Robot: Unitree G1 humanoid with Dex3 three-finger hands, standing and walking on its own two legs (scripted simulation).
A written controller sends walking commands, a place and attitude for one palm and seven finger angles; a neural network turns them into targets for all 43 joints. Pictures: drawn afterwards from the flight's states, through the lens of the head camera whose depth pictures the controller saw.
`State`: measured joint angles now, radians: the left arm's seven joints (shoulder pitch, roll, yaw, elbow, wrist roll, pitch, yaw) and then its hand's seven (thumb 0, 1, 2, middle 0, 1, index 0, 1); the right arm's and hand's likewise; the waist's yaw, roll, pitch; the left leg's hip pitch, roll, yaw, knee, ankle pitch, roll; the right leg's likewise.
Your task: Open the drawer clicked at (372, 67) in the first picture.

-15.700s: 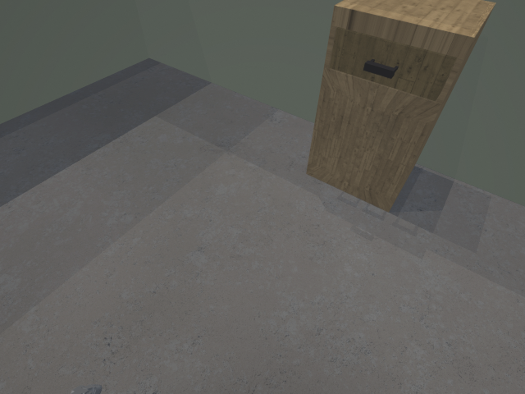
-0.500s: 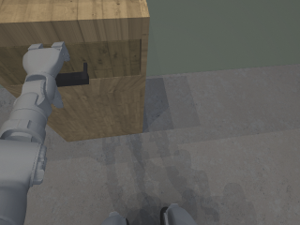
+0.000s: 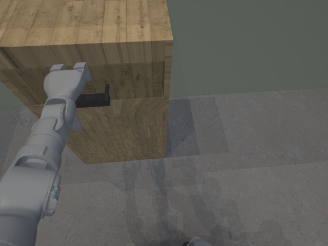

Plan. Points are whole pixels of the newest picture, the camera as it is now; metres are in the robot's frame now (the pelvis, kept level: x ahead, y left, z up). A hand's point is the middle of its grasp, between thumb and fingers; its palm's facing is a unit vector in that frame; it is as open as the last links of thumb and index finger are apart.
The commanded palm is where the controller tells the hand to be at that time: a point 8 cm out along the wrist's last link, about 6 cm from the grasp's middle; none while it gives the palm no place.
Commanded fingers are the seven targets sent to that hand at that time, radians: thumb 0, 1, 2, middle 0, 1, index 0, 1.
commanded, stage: re-aim the fingers above the handle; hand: left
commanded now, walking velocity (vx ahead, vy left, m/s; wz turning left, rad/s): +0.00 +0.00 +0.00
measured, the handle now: (91, 94) +0.55 +0.20 -0.03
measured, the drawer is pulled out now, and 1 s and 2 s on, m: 0.00 0.00 0.00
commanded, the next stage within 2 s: lower the fingers behind the handle in 1.84 s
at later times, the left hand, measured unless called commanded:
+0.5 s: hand (76, 95) +0.50 +0.21 +0.03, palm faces -0.08 +0.00 -1.00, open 13.8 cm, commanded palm +0.49 +0.21 +0.08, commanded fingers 0.00 -0.50 0.30 -0.30 -1.20 -0.30 -1.20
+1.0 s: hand (78, 94) +0.50 +0.21 +0.03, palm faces -0.07 -0.01 -1.00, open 13.7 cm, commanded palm +0.49 +0.20 +0.08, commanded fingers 0.00 -0.50 0.30 -0.30 -1.20 -0.30 -1.20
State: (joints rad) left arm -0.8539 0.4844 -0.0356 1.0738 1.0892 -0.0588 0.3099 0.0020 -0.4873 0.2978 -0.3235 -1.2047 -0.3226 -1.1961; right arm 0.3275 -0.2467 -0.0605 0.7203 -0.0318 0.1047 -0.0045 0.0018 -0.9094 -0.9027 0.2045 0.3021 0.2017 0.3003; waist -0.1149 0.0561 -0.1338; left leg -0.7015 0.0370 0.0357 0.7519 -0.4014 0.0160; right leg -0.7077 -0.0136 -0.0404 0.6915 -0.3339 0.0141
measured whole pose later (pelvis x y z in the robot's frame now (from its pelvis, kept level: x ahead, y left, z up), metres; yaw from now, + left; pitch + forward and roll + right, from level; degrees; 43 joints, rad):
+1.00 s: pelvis -0.01 +0.00 -0.01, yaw -1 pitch +22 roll -2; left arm -0.97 0.52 -0.04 1.19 1.11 -0.03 0.31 0.00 -0.49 0.30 -0.32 -1.20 -0.33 -1.21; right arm 0.37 -0.25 -0.04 0.74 -0.03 0.06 -0.02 0.00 -0.91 -0.90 0.21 0.30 0.20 0.30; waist -0.16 0.05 -0.13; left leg -0.78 0.04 0.05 0.79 -0.40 0.02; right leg -0.79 -0.01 -0.03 0.72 -0.32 0.02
